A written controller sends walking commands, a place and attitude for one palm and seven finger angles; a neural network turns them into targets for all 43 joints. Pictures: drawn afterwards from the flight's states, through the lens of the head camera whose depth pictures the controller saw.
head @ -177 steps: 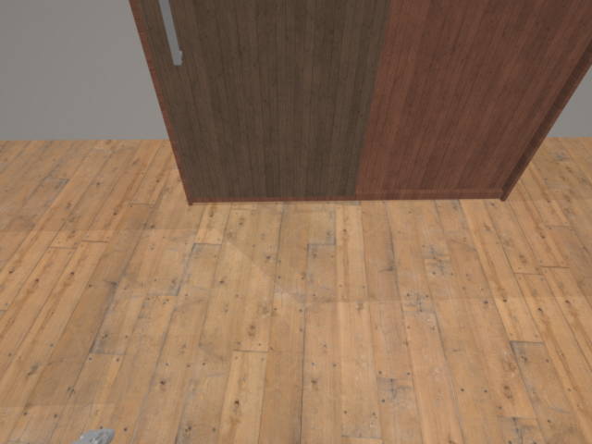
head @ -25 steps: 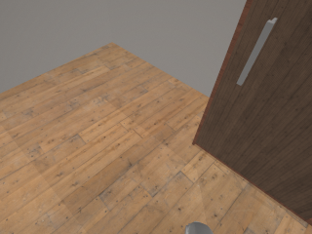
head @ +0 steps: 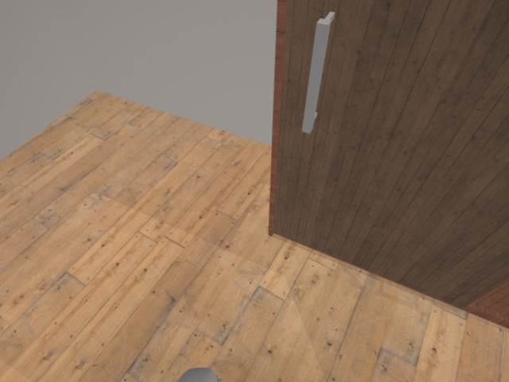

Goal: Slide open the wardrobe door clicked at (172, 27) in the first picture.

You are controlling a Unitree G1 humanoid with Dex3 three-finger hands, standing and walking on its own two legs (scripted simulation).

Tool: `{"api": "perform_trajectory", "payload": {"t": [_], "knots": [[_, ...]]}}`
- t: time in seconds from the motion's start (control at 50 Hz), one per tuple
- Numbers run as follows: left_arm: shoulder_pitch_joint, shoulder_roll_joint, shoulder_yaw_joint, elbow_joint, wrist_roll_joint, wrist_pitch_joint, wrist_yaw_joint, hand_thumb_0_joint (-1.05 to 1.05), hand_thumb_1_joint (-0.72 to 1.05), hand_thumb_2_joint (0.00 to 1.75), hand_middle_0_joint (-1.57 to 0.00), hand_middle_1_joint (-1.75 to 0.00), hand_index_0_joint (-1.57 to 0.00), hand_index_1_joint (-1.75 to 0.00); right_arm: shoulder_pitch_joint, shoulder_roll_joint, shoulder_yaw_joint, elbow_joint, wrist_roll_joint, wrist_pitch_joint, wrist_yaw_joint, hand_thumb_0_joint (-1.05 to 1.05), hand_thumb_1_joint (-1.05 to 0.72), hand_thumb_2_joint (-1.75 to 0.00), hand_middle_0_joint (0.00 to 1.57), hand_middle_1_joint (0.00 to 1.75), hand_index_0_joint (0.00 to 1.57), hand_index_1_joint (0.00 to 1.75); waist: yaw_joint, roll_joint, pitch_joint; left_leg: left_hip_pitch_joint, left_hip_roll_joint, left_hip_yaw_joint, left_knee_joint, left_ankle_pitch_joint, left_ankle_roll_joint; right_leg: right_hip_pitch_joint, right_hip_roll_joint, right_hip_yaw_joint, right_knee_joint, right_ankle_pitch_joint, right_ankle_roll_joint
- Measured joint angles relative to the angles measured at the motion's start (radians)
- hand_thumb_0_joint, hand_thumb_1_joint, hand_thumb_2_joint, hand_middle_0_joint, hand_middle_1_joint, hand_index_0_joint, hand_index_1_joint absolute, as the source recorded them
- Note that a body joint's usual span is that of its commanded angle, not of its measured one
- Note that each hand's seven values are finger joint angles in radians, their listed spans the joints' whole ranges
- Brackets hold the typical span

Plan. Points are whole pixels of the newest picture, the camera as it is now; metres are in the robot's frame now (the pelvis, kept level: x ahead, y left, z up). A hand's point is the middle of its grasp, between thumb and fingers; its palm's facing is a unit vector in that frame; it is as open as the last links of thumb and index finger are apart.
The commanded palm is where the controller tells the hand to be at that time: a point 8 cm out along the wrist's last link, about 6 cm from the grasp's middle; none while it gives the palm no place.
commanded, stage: turn to face it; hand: left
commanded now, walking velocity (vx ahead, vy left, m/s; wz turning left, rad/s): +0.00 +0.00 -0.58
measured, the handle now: (317, 78) +0.72 -0.09 +0.08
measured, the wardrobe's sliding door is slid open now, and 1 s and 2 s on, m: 0.00 0.00 0.00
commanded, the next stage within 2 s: take the last steps up to it in 0.46 s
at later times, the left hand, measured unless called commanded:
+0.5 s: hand (136, 379) +0.14 +0.23 -0.16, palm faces -0.23 -0.95 -0.23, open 7.4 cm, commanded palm none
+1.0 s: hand out of the picture +0.10 +0.20 -0.18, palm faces -0.25 -0.95 -0.18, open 7.3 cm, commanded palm none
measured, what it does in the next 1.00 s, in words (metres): steps on the spot, turning right: left foot, then right foot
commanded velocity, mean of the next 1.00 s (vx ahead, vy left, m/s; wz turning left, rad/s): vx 0.13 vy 0.01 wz -0.22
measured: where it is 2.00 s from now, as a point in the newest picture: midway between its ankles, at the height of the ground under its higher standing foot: outside the picture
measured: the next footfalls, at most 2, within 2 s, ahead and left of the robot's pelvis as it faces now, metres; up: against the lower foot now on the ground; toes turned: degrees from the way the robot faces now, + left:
left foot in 0.20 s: +0.05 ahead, +0.16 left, +0.00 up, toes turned -6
right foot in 0.60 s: +0.00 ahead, -0.10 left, +0.00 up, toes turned -22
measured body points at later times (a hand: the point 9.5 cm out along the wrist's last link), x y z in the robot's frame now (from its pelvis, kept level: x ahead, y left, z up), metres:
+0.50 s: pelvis +0.00 +0.04 +0.00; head +0.04 +0.05 +0.45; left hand +0.15 +0.28 -0.15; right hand -0.01 -0.21 -0.14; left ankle +0.01 +0.16 -0.74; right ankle -0.03 -0.09 -0.69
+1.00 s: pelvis +0.06 +0.02 -0.01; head +0.06 +0.03 +0.44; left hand +0.12 +0.25 -0.17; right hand +0.01 -0.22 -0.15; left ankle +0.14 +0.11 -0.74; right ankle -0.04 -0.08 -0.74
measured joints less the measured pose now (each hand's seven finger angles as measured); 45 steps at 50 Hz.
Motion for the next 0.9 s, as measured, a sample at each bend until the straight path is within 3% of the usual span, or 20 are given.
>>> {"api": "perform_trajectory", "payload": {"t": [0.14,0.2,0.24,0.28,0.34,0.38,0.46,0.54,0.6,0.66,0.74,0.8,0.9], "knots": [[-0.001,0.036,0.014,-0.018,0.004,0.019,-0.008,0.01,0.91,0.9,-0.21,-0.3,-0.2,-0.3,-0.049,-0.004,0.005,-0.052,0.01,-0.01,-0.003,0.01,-0.91,-0.9,0.2,0.3,0.2,0.3,0.022,-0.024,-0.017,0.086,-0.036,-0.017,-0.203,-0.008,0.01,-0.021,0.026,0.086,0.001,0.016,0.025],[-0.003,0.055,0.02,-0.028,0.0,0.03,-0.006,0.01,0.9,0.9,-0.2,-0.3,-0.2,-0.3,-0.047,-0.004,0.012,-0.074,0.014,-0.028,-0.006,0.01,-0.91,-0.9,0.2,0.3,0.2,0.3,0.02,-0.033,-0.029,0.174,-0.052,-0.006,-0.392,0.067,0.026,-0.045,0.043,0.115,0.033,0.007,0.047],[-0.009,0.075,0.027,-0.034,-0.006,0.04,-0.008,0.01,0.91,0.9,-0.2,-0.3,-0.2,-0.3,-0.037,0.007,0.019,-0.083,0.007,-0.036,-0.008,0.01,-0.91,-0.9,0.2,0.3,0.2,0.3,0.014,-0.059,-0.03,0.187,-0.061,0.018,-0.42,0.131,0.059,-0.085,0.041,0.126,0.133,-0.103,0.064],[-0.015,0.087,0.032,-0.035,0.001,0.047,-0.013,0.01,0.91,0.9,-0.2,-0.3,-0.2,-0.3,-0.019,0.014,0.029,-0.088,0.0,-0.034,-0.007,0.01,-0.91,-0.9,0.2,0.3,0.2,0.3,0.007,-0.062,-0.03,0.201,-0.051,0.038,-0.423,0.124,0.077,-0.145,0.036,0.092,0.327,-0.224,0.09],[-0.02,0.1,0.037,-0.043,0.004,0.047,-0.022,0.01,0.91,0.9,-0.2,-0.3,-0.2,-0.3,0.007,0.02,0.036,-0.08,-0.006,-0.03,-0.009,0.01,-0.91,-0.9,0.2,0.3,0.2,0.3,0.005,-0.057,-0.027,0.234,-0.033,0.064,-0.462,0.13,0.083,-0.202,0.006,0.05,0.563,-0.238,0.117],[-0.021,0.101,0.034,-0.046,0.002,0.046,-0.023,0.01,0.91,0.9,-0.2,-0.3,-0.2,-0.3,0.02,0.022,0.037,-0.071,-0.007,-0.031,-0.008,0.01,-0.91,-0.9,0.2,0.3,0.2,0.3,0.004,-0.051,-0.023,0.251,-0.022,0.083,-0.481,0.135,0.083,-0.201,-0.022,0.03,0.604,-0.234,0.13],[-0.032,0.091,0.023,-0.04,0.0,0.052,-0.021,0.01,0.91,0.9,-0.2,-0.3,-0.19,-0.3,0.045,0.026,0.034,-0.053,-0.008,-0.037,-0.005,0.01,-0.91,-0.9,0.2,0.3,0.2,0.3,-0.01,-0.033,-0.008,0.269,0.003,0.12,-0.485,0.129,0.077,-0.136,-0.067,-0.004,0.49,-0.256,0.138],[-0.056,0.067,0.006,-0.031,-0.002,0.05,-0.021,0.01,0.91,0.9,-0.2,-0.3,-0.19,-0.3,0.071,0.02,0.025,-0.028,-0.011,-0.034,0.002,0.01,-0.91,-0.9,0.2,0.3,0.2,0.3,-0.035,-0.009,0.007,0.261,0.027,0.149,-0.448,0.104,0.06,-0.042,-0.077,-0.035,0.306,-0.267,0.122],[-0.066,0.051,-0.007,-0.036,-0.002,0.026,-0.022,0.01,0.91,0.9,-0.2,-0.3,-0.19,-0.3,0.103,0.008,0.016,-0.006,-0.004,-0.028,0.006,0.01,-0.91,-0.9,0.2,0.3,0.2,0.3,-0.046,0.002,0.003,0.233,0.041,0.166,-0.374,0.064,0.037,0.063,-0.075,-0.056,0.085,-0.121,0.099],[-0.076,0.014,-0.022,-0.023,-0.002,-0.008,-0.012,0.01,0.91,0.9,-0.2,-0.3,-0.2,-0.3,0.112,-0.018,0.009,0.032,0.0,-0.002,0.002,0.01,-0.91,-0.9,0.2,0.3,0.2,0.3,-0.054,0.047,0.007,0.137,0.042,0.088,-0.142,-0.099,0.028,0.065,-0.049,-0.07,0.097,-0.146,0.057],[-0.037,-0.016,-0.03,-0.006,-0.002,-0.029,-0.003,0.0,0.91,0.9,-0.2,-0.3,-0.2,-0.3,0.119,-0.023,0.005,0.065,-0.009,0.002,0.014,0.01,-0.91,-0.9,0.2,0.3,0.2,0.3,-0.045,0.041,-0.017,0.026,0.023,0.05,0.069,-0.037,0.022,0.117,-0.044,-0.062,0.025,-0.123,0.044],[0.002,-0.018,-0.024,0.022,-0.001,-0.041,0.004,0.0,0.92,0.9,-0.21,-0.3,-0.2,-0.3,0.121,-0.015,0.002,0.066,-0.012,-0.011,0.025,0.01,-0.91,-0.9,0.2,0.3,0.2,0.3,-0.043,0.028,-0.035,-0.003,0.031,0.056,0.039,0.034,0.014,0.157,-0.04,-0.059,-0.032,-0.105,0.042],[0.064,0.0,-0.022,0.075,0.005,-0.05,-0.001,0.0,0.93,0.9,-0.21,-0.3,-0.2,-0.3,0.106,0.006,0.002,0.06,-0.01,-0.026,0.038,0.01,-0.91,-0.9,0.2,0.3,0.2,0.3,-0.023,0.008,-0.054,0.018,0.033,0.066,-0.134,0.068,0.02,0.205,-0.036,-0.053,-0.076,-0.107,0.048]]}}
